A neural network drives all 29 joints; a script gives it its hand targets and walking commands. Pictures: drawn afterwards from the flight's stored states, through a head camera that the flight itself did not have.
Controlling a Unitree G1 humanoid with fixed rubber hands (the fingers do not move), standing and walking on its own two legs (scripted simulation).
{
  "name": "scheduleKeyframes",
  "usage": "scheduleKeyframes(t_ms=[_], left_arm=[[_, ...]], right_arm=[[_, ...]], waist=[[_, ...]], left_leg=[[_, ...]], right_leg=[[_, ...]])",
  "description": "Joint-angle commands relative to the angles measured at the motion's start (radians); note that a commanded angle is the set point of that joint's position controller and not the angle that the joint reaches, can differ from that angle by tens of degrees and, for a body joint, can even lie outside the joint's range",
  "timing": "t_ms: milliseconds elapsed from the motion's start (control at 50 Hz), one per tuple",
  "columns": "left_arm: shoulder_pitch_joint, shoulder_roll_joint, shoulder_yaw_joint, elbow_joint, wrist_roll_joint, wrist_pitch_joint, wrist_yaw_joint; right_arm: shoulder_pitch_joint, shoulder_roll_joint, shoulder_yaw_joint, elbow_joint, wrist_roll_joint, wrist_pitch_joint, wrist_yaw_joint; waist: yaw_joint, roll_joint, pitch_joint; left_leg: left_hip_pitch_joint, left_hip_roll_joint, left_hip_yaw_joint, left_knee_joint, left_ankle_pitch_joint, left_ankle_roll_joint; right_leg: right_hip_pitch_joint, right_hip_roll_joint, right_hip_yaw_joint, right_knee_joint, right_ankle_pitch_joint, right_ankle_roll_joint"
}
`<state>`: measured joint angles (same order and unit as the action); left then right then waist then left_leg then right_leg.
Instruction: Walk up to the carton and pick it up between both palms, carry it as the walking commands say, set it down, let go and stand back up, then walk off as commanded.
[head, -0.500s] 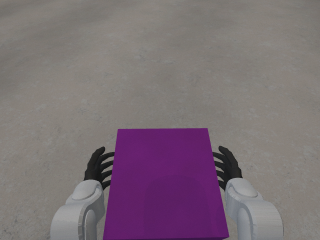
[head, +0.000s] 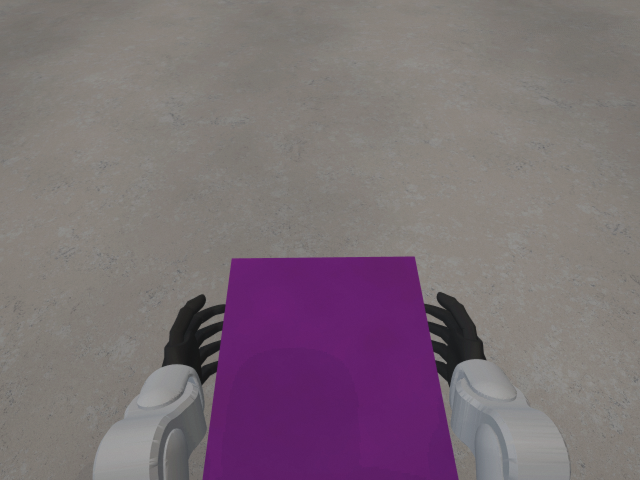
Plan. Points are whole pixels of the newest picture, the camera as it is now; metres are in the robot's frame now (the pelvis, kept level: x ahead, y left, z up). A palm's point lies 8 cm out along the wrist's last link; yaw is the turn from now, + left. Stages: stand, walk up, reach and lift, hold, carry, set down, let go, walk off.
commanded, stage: carry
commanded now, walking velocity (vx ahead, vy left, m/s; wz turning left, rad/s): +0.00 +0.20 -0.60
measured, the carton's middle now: (323, 387) +0.25 +0.01 +0.02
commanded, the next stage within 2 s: none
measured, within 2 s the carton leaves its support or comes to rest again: neither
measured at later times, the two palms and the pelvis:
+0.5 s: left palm (190, 351) +0.27 +0.15 +0.09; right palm (467, 432) +0.18 -0.13 +0.08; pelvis -0.01 +0.08 +0.00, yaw -18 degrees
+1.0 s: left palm (191, 317) +0.31 +0.16 +0.10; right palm (431, 477) +0.14 -0.08 +0.09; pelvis +0.02 +0.17 +0.01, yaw -35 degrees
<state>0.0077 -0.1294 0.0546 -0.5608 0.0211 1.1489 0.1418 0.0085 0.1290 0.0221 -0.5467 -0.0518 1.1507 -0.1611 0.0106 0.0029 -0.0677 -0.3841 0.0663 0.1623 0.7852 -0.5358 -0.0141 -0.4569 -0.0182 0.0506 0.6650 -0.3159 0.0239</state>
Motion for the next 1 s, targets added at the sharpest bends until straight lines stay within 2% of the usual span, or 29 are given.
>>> scheduleKeyframes(t_ms=[0,20,40,100,160,180,200,220,240,300,340,380,420,440,460,480,520,560,600,660,700,720,740,760,780,800,860,940,980], left_arm=[[-0.302,-0.809,-0.640,-0.087,-0.293,0.005,-0.162],[-0.302,-0.834,-0.640,-0.056,-0.287,0.009,-0.163],[-0.334,-0.843,-0.661,-0.095,-0.297,0.000,-0.162],[-0.321,-0.809,-0.667,-0.100,-0.280,-0.004,-0.150],[-0.364,-0.805,-0.696,-0.149,-0.293,-0.009,-0.140],[-0.380,-0.814,-0.700,-0.163,-0.296,-0.010,-0.137],[-0.378,-0.824,-0.716,-0.170,-0.295,-0.008,-0.140],[-0.402,-0.825,-0.730,-0.194,-0.310,-0.005,-0.145],[-0.423,-0.826,-0.720,-0.212,-0.311,-0.003,-0.145],[-0.388,-0.819,-0.721,-0.171,-0.313,0.009,-0.139],[-0.409,-0.812,-0.724,-0.202,-0.321,0.008,-0.135],[-0.389,-0.783,-0.695,-0.189,-0.309,0.014,-0.138],[-0.357,-0.773,-0.674,-0.161,-0.297,0.017,-0.136],[-0.363,-0.763,-0.669,-0.162,-0.300,0.017,-0.138],[-0.340,-0.773,-0.658,-0.124,-0.299,0.016,-0.144],[-0.279,-0.759,-0.631,-0.098,-0.284,0.010,-0.142],[-0.326,-0.807,-0.640,-0.087,-0.296,0.015,-0.149],[-0.328,-0.826,-0.652,-0.094,-0.283,-0.001,-0.150],[-0.347,-0.802,-0.648,-0.105,-0.281,-0.003,-0.151],[-0.380,-0.806,-0.673,-0.153,-0.297,-0.005,-0.149],[-0.359,-0.786,-0.667,-0.139,-0.287,-0.001,-0.140],[-0.407,-0.790,-0.683,-0.160,-0.292,0.001,-0.137],[-0.364,-0.780,-0.670,-0.150,-0.280,0.010,-0.130],[-0.387,-0.802,-0.706,-0.201,-0.303,0.010,-0.131],[-0.427,-0.809,-0.715,-0.230,-0.314,0.002,-0.138],[-0.409,-0.809,-0.705,-0.206,-0.309,0.004,-0.136],[-0.358,-0.806,-0.705,-0.139,-0.300,0.014,-0.130],[-0.415,-0.777,-0.690,-0.201,-0.304,0.008,-0.126],[-0.396,-0.771,-0.664,-0.171,-0.300,0.015,-0.130]], right_arm=[[-0.351,0.845,0.632,-0.143,0.273,-0.009,0.124],[-0.388,0.842,0.622,-0.151,0.268,-0.013,0.119],[-0.371,0.867,0.614,-0.146,0.278,-0.019,0.122],[-0.324,0.856,0.591,-0.091,0.274,-0.017,0.122],[-0.299,0.862,0.577,-0.092,0.276,-0.019,0.124],[-0.291,0.871,0.582,-0.090,0.282,-0.019,0.128],[-0.301,0.837,0.570,-0.117,0.272,-0.026,0.130],[-0.280,0.839,0.550,-0.100,0.267,-0.025,0.130],[-0.287,0.861,0.557,-0.099,0.268,-0.022,0.131],[-0.284,0.844,0.555,-0.100,0.265,-0.020,0.124],[-0.275,0.842,0.553,-0.116,0.264,-0.022,0.119],[-0.271,0.832,0.563,-0.102,0.250,-0.017,0.111],[-0.269,0.812,0.566,-0.100,0.254,-0.013,0.103],[-0.270,0.799,0.559,-0.072,0.253,-0.006,0.104],[-0.302,0.807,0.578,-0.120,0.255,-0.009,0.105],[-0.280,0.783,0.608,-0.151,0.248,-0.002,0.108],[-0.346,0.834,0.597,-0.120,0.260,-0.011,0.111],[-0.334,0.857,0.600,-0.123,0.273,-0.024,0.117],[-0.340,0.845,0.593,-0.109,0.264,-0.021,0.118],[-0.317,0.847,0.569,-0.104,0.262,-0.020,0.114],[-0.310,0.844,0.579,-0.105,0.268,-0.015,0.116],[-0.303,0.849,0.563,-0.086,0.262,-0.013,0.119],[-0.288,0.829,0.572,-0.092,0.270,-0.011,0.116],[-0.270,0.810,0.548,-0.090,0.265,-0.019,0.117],[-0.270,0.837,0.549,-0.103,0.268,-0.024,0.123],[-0.260,0.844,0.545,-0.101,0.266,-0.024,0.126],[-0.274,0.813,0.534,-0.094,0.256,-0.026,0.122],[-0.275,0.822,0.554,-0.111,0.263,-0.025,0.117],[-0.278,0.812,0.560,-0.108,0.254,-0.019,0.107]], waist=[[-0.008,-0.278,-0.211],[-0.007,-0.220,-0.165],[-0.006,-0.234,-0.191],[0.000,-0.263,-0.179],[-0.018,-0.177,-0.230],[-0.020,-0.028,-0.238],[-0.018,0.273,-0.239],[-0.010,0.283,-0.226],[-0.011,0.173,-0.192],[-0.001,0.149,-0.189],[-0.012,0.168,-0.217],[-0.015,0.156,-0.234],[0.012,0.088,-0.248],[0.027,0.025,-0.185],[0.007,-0.243,-0.176],[0.008,-0.426,-0.179],[-0.008,-0.173,-0.190],[-0.003,-0.185,-0.187],[0.004,-0.263,-0.146],[0.004,-0.256,-0.173],[-0.023,-0.275,-0.181],[-0.024,-0.136,-0.193],[-0.030,0.062,-0.208],[-0.018,0.318,-0.254],[-0.020,0.224,-0.242],[-0.015,0.144,-0.217],[-0.005,0.173,-0.211],[-0.015,0.179,-0.238],[0.001,0.117,-0.264]], left_leg=[[-0.200,-0.024,-0.200,0.204,-0.079,-0.025],[-0.163,-0.028,-0.192,0.179,-0.027,-0.019],[-0.117,-0.037,-0.184,0.115,0.028,-0.017],[0.023,-0.060,-0.152,-0.064,0.046,-0.018],[0.325,-0.035,-0.066,-0.432,0.188,-0.009],[0.434,0.099,-0.132,-0.505,0.237,0.012],[0.402,0.336,-0.372,-0.543,0.310,0.117],[0.301,0.400,-0.370,-0.495,0.483,0.208],[0.260,0.351,-0.271,-0.443,0.595,0.212],[0.325,0.223,-0.080,-0.316,0.882,0.158],[0.336,0.234,-0.072,-0.288,0.883,0.159],[0.294,0.258,-0.078,-0.285,0.714,0.167],[0.280,0.200,0.008,-0.120,0.622,0.105],[0.105,0.154,0.020,-0.022,0.392,0.048],[-0.208,0.042,0.017,0.125,-0.014,-0.010],[-0.322,-0.044,-0.102,0.239,-0.183,-0.045],[-0.264,-0.013,-0.204,0.271,-0.071,-0.039],[-0.188,-0.029,-0.175,0.170,0.016,-0.036],[-0.114,-0.062,-0.161,0.079,0.022,-0.036],[0.044,-0.091,-0.113,-0.118,0.067,-0.035],[0.257,-0.074,-0.042,-0.367,0.173,-0.027],[0.380,-0.016,-0.059,-0.442,0.215,-0.021],[0.480,0.191,-0.245,-0.520,0.326,0.039],[0.422,0.397,-0.429,-0.466,0.645,0.175],[0.360,0.394,-0.339,-0.412,0.789,0.223],[0.341,0.328,-0.240,-0.360,0.895,0.210],[0.346,0.239,-0.085,-0.298,0.933,0.158],[0.281,0.254,-0.069,-0.281,0.739,0.150],[0.297,0.238,-0.027,-0.202,0.650,0.127]], right_leg=[[0.307,-0.331,0.486,-0.266,0.644,-0.178],[0.225,-0.294,0.430,-0.297,0.490,-0.161],[0.206,-0.260,0.388,-0.300,0.413,-0.150],[0.115,-0.214,0.337,-0.311,0.353,-0.118],[-0.062,-0.107,0.187,-0.185,0.214,-0.072],[-0.152,-0.017,0.056,-0.009,0.046,-0.051],[-0.292,0.080,-0.090,0.245,-0.245,0.000],[-0.250,0.042,-0.089,0.449,-0.352,0.003],[-0.230,0.006,-0.083,0.539,-0.290,0.005],[-0.189,-0.008,-0.126,0.403,-0.199,0.023],[-0.140,0.006,-0.151,0.285,-0.170,0.012],[-0.032,-0.008,-0.149,0.125,-0.145,-0.010],[0.122,-0.011,-0.119,-0.177,0.012,-0.026],[0.241,-0.071,0.023,-0.318,0.097,-0.046],[0.401,-0.316,0.411,-0.299,0.419,-0.123],[0.418,-0.392,0.601,-0.284,0.777,-0.234],[0.383,-0.334,0.450,-0.229,0.789,-0.206],[0.319,-0.272,0.355,-0.238,0.699,-0.173],[0.223,-0.251,0.374,-0.272,0.598,-0.160],[0.133,-0.203,0.327,-0.262,0.455,-0.124],[0.011,-0.136,0.221,-0.186,0.341,-0.084],[-0.095,-0.073,0.140,-0.091,0.171,-0.073],[-0.227,0.039,-0.006,0.125,-0.106,-0.025],[-0.292,0.081,-0.100,0.391,-0.411,0.005],[-0.238,0.002,-0.090,0.527,-0.389,0.008],[-0.229,-0.004,-0.081,0.563,-0.319,0.011],[-0.177,-0.012,-0.135,0.409,-0.214,0.029],[-0.039,0.001,-0.156,0.206,-0.164,0.003],[0.049,-0.008,-0.130,-0.033,-0.084,-0.029]])
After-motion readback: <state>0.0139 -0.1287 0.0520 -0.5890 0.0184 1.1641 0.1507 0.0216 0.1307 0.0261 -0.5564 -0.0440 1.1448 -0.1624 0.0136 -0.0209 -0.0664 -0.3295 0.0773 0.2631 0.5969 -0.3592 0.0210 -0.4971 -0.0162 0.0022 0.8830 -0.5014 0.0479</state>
